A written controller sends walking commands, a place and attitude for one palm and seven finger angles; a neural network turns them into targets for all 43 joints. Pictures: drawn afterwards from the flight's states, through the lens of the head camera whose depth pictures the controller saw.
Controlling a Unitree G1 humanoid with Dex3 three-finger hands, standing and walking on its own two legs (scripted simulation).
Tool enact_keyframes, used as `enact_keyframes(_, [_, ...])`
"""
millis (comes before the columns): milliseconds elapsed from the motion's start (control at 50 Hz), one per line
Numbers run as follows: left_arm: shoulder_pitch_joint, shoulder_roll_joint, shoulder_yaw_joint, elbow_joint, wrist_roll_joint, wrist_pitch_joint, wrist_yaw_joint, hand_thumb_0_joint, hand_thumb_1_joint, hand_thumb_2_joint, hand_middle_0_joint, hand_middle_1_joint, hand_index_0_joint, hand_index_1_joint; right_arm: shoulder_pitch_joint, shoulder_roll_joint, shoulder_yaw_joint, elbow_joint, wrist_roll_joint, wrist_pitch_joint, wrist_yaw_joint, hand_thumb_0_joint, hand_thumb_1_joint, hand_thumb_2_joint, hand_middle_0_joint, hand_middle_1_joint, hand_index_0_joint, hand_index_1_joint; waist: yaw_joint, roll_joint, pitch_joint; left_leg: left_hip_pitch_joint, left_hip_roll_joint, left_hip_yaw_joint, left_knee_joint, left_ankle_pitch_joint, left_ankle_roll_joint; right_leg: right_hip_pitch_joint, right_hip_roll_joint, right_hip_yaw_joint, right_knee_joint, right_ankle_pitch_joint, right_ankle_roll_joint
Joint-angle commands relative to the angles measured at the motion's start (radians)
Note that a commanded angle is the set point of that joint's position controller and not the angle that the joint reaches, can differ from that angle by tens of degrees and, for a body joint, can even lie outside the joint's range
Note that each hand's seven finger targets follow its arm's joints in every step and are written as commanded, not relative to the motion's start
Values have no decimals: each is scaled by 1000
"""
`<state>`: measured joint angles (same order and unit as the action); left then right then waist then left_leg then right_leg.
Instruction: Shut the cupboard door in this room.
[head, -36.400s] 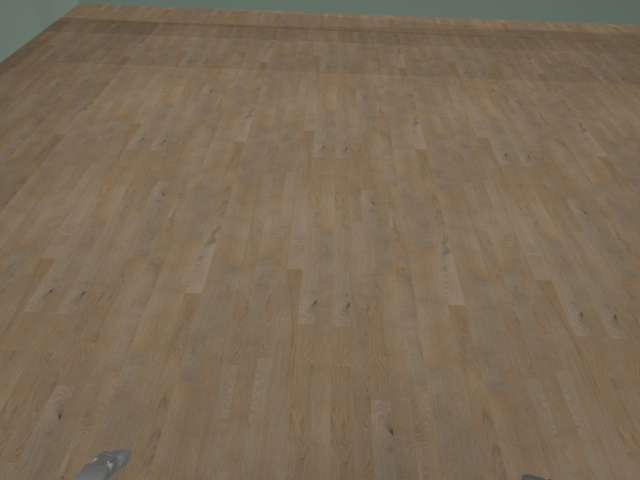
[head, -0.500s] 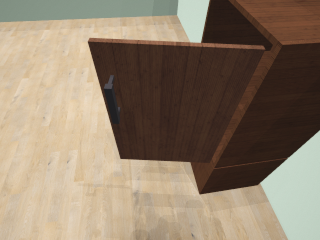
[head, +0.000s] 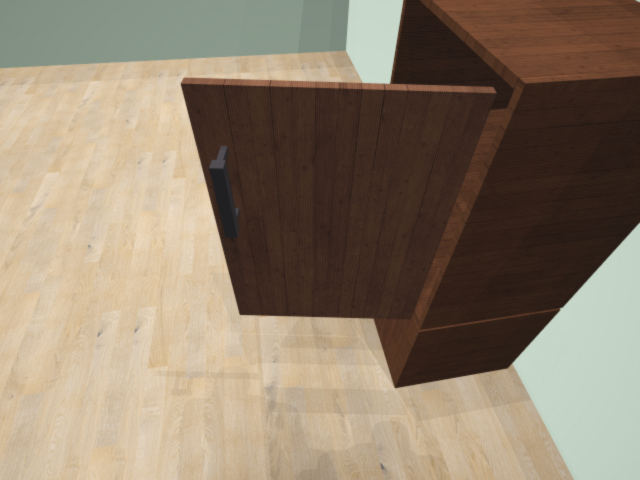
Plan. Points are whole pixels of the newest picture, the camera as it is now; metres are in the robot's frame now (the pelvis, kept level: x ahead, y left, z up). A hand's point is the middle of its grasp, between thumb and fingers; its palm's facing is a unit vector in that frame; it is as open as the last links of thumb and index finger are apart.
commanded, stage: come to a stop and stand still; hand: left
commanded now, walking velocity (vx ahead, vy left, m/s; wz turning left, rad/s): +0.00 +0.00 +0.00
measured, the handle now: (227, 193) +0.52 +0.18 +0.06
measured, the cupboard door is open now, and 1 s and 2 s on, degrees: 79 79 79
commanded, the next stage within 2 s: look again from close up in 0.18 s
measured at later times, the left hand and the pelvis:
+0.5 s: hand out of the picture -0.02 +0.16 -0.19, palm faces +0.04 -0.99 -0.15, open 7.4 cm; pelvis +0.01 +0.00 -0.01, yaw +1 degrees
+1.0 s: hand out of the picture +0.01 +0.20 -0.19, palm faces +0.01 -0.98 -0.18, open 7.4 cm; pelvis +0.02 +0.02 +0.00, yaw +0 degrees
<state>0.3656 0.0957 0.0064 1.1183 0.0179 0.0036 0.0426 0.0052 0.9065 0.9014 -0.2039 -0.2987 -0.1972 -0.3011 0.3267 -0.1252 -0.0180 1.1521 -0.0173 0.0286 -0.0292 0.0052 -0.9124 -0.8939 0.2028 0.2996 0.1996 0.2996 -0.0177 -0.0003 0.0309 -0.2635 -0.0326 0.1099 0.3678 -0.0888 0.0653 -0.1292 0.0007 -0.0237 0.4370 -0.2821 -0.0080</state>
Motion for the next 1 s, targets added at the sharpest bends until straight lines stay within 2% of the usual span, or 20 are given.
enact_keyframes(0, [121,76,14,-6,1,-6,8,0,900,900,-200,-300,-200,-300,48,-82,-18,-30,2,-12,-2,0,-900,-900,200,300,200,300,11,-20,90,61,131,-189,-115,-270,-36,-204,-79,111,-138,-153,-42])
enact_keyframes(60, [132,72,12,-1,1,-8,9,0,900,900,-200,-300,-200,-300,56,-77,-16,-24,2,-13,-2,0,-900,-900,200,300,200,300,6,-6,95,69,134,-190,-115,-268,-37,-221,-77,110,-133,-149,-41])
enact_keyframes(180, [173,66,12,11,4,-6,8,0,900,900,-200,-300,-200,-300,45,-79,-19,-26,4,-15,-4,0,-900,-900,200,300,200,300,19,9,91,36,142,-200,-138,-313,-33,-198,-64,99,-117,-138,-41])
enact_keyframes(240, [177,61,12,12,3,-11,8,0,900,900,-200,-300,-200,-300,42,-73,-18,-29,4,-18,-4,0,-900,-900,200,300,200,300,15,-18,81,58,138,-191,-120,-260,-35,-209,-73,112,-124,-125,-43])
enact_keyframes(260, [182,109,-7,5,25,-40,29,0,900,900,-200,-300,-200,-300,-89,-120,-10,-124,-1,-34,15,0,-900,-900,200,300,200,300,59,-110,139,-64,104,-120,108,-205,-71,-181,-104,131,-167,-8,-41])
enact_keyframes(280, [132,134,-4,-27,21,-61,28,0,900,900,-200,-300,-200,-300,-69,-104,1,-157,-1,-47,20,0,-900,-900,200,300,200,300,1,-85,95,14,96,-145,136,-159,-75,-227,-192,206,-203,79,-60])
enact_keyframes(300, [81,126,1,-55,14,-63,25,0,900,900,-200,-300,-200,-300,32,-54,-1,-124,-3,-55,18,0,-900,-900,200,300,200,300,-36,-49,0,74,103,-154,118,-100,-60,-179,-185,162,-149,41,-71])
enact_keyframes(320, [90,119,-4,-56,4,-69,24,0,900,900,-200,-300,-200,-300,47,-66,4,-114,-2,-63,17,0,-900,-900,200,300,200,300,-20,-22,-68,92,105,-163,113,-10,-47,-128,-144,138,-96,118,-66])
enact_keyframes(340, [88,115,-5,-55,-3,-69,24,0,900,900,-200,-300,-200,-300,49,-83,7,-117,2,-66,14,0,-900,-900,200,300,200,300,-21,-26,-88,87,115,-173,111,10,-36,-101,-122,123,-72,119,-62])
enact_keyframes(360, [83,109,-3,-61,-5,-63,23,0,900,900,-200,-300,-200,-300,39,-88,5,-124,4,-61,12,0,-900,-900,200,300,200,300,-16,-41,-54,62,117,-174,99,-44,-31,-117,-116,118,-76,46,-64])
enact_keyframes(400, [84,110,-4,-72,0,-50,21,0,900,900,-200,-300,-200,-300,20,-99,4,-137,1,-56,10,0,-900,-900,200,300,200,300,-7,-1,33,5,118,-200,64,-117,-22,-164,-101,107,-63,-37,-66])
enact_keyframes(460, [100,112,-1,-81,5,-39,18,0,900,900,-200,-300,-200,-300,2,-118,-1,-155,1,-50,9,0,-900,-900,200,300,200,300,8,8,78,-52,127,-233,13,-208,-12,-175,-77,96,-39,-78,-64])
enact_keyframes(480, [103,119,1,-87,7,-37,17,0,900,900,-200,-300,-200,-300,3,-116,1,-158,1,-51,9,0,-900,-900,200,300,200,300,15,22,78,-64,130,-236,1,-204,-7,-155,-75,84,-34,-56,-62])
enact_keyframes(560, [95,132,3,-105,4,-33,15,0,900,900,-200,-300,-200,-300,-14,-140,-2,-167,2,-58,9,0,-900,-900,200,300,200,300,23,5,53,-50,141,-251,-19,-195,-2,-132,-73,80,-25,-18,-55])
enact_keyframes(580, [95,141,5,-112,6,-34,14,0,900,900,-200,-300,-200,-300,-19,-142,-3,-168,3,-61,9,0,-900,-900,200,300,200,300,28,-6,41,-46,140,-247,-9,-154,3,-113,-76,76,-30,12,-53])
enact_keyframes(720, [53,182,8,-135,3,-34,10,0,900,900,-200,-300,-200,-300,-52,-178,-5,-172,5,-71,9,0,-900,-900,200,300,200,300,25,14,-21,30,145,-230,6,-36,2,-90,-87,83,-42,72,-44])
enact_keyframes(820, [40,198,8,-134,5,-27,4,0,900,900,-200,-300,-200,-300,-73,-200,-9,-167,7,-67,11,0,-900,-900,200,300,200,300,25,12,-1,21,153,-250,-46,-135,0,-91,-85,75,-57,38,-37])
enact_keyframes(860, [68,153,-5,-109,4,-19,3,0,900,900,-200,-300,-200,-300,-57,-165,1,-143,4,-60,12,0,-900,-900,200,300,200,300,21,17,-11,34,169,-270,-88,-244,-7,-90,-72,49,-47,-5,-24])
enact_keyframes(940, [82,158,-1,-104,15,0,-8,0,900,900,-200,-300,-200,-300,-48,-210,-20,-136,3,-46,7,0,-900,-900,200,300,200,300,18,53,26,12,236,-349,-184,-487,20,-147,-29,-1,45,-112,-25])
enact_keyframes(980, [97,154,2,-105,19,9,-15,0,900,900,-200,-300,-200,-300,-44,-221,-29,-140,2,-42,3,0,-900,-900,200,300,200,300,23,58,36,-6,269,-376,-205,-526,49,-167,-25,-10,105,-135,-31])
